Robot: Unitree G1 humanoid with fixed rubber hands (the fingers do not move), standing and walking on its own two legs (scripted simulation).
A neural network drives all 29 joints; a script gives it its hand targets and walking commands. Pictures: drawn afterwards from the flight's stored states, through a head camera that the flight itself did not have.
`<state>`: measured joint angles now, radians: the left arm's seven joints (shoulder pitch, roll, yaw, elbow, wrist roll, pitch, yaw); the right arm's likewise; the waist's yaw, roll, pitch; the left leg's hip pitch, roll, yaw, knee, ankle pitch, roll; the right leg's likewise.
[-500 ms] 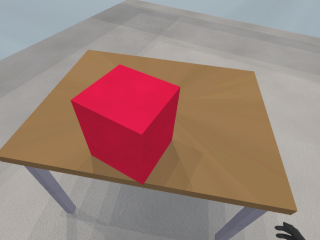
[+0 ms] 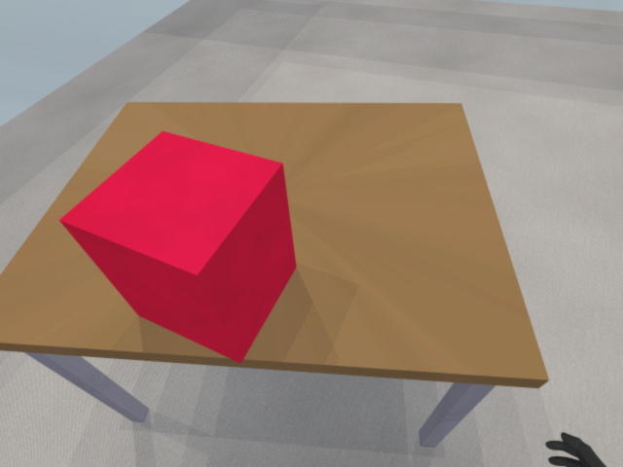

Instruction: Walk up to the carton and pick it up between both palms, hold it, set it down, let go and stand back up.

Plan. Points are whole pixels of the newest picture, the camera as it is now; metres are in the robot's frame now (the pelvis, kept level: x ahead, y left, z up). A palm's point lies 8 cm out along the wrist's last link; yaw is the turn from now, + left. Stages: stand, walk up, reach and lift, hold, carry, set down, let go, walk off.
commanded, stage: walk up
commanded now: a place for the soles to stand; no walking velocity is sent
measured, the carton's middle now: (202, 248) +0.43 +0.20 +0.01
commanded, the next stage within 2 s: none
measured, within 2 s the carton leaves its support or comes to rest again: neither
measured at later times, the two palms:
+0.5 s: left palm out of the picture +0.07 +0.35 -0.09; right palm out of the picture +0.12 -0.31 -0.06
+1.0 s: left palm out of the picture +0.12 +0.35 -0.10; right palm out of the picture +0.11 -0.30 -0.05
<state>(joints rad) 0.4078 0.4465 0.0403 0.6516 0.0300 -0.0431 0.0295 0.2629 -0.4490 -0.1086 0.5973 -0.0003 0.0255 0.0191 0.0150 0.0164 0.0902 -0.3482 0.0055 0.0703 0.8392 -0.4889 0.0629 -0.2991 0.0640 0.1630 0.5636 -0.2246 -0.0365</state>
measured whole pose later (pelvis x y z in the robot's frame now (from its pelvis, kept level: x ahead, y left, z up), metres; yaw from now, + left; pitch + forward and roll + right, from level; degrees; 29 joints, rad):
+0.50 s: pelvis +0.01 +0.02 -0.01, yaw -2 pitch -3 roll +0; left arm 0.40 0.46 0.04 0.65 0.03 -0.02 0.01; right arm 0.26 -0.43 -0.11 0.60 0.00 -0.01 0.01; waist 0.01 -0.01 0.09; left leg -0.25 0.04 0.09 0.65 -0.35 0.03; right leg -0.33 0.07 0.11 0.63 -0.31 -0.01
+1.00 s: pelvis +0.01 +0.04 -0.01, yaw -5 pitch -3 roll -2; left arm 0.35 0.46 0.04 0.65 0.03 -0.01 0.00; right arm 0.25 -0.43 -0.11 0.61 0.00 -0.03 0.01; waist 0.01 -0.02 0.09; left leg -0.22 0.06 0.09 0.64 -0.37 0.03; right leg -0.34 0.08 0.15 0.81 -0.41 -0.01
